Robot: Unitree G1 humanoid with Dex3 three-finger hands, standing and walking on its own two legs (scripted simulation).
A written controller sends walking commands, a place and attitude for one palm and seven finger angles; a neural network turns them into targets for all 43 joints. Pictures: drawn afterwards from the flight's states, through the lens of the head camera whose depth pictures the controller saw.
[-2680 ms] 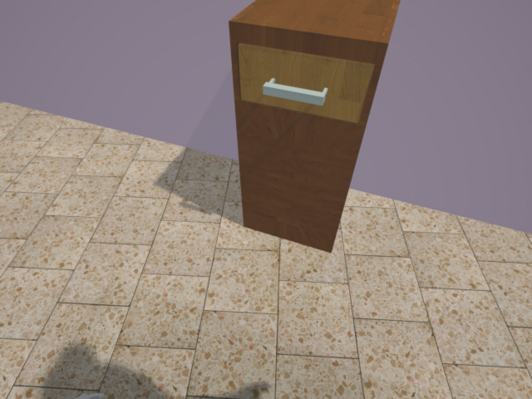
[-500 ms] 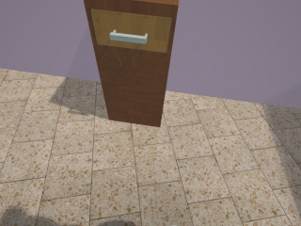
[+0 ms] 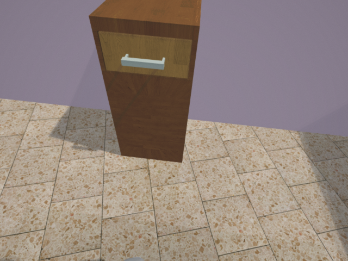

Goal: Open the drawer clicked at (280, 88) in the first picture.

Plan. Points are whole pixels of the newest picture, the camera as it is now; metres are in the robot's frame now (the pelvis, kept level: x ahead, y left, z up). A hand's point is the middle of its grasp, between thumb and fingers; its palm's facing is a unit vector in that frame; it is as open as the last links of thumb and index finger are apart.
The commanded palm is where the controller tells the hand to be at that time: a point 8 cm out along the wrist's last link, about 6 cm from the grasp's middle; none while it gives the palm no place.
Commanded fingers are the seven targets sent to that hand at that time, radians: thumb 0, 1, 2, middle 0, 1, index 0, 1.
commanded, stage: take the last steps up to it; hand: left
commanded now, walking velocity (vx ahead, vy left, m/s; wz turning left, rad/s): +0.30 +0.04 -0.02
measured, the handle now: (144, 60) +0.87 +0.20 +0.01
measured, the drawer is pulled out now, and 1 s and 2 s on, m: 0.00 0.00 0.00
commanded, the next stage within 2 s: come to a stop and stand still in 0.72 s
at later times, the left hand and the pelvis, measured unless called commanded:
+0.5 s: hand (106, 223) +0.25 +0.21 -0.16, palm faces -0.03 -0.98 -0.18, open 7.3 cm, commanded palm none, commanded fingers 0.00 0.90 0.90 -0.20 -0.30 -0.20 -0.30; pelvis +0.15 +0.04 +0.00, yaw -3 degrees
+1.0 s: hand (117, 209) +0.30 +0.20 -0.19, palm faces +0.06 -0.98 -0.16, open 7.2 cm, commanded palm none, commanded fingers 0.00 0.90 0.90 -0.20 -0.30 -0.20 -0.30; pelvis +0.31 +0.03 -0.01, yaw -1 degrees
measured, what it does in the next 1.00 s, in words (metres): walks ahead: left foot, then right foot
